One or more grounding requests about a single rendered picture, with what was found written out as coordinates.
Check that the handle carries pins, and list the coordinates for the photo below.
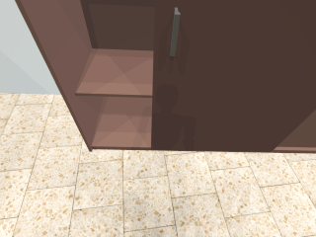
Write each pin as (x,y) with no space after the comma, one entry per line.
(175,31)

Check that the wardrobe door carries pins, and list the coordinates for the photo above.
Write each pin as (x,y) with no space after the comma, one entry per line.
(243,77)
(304,135)

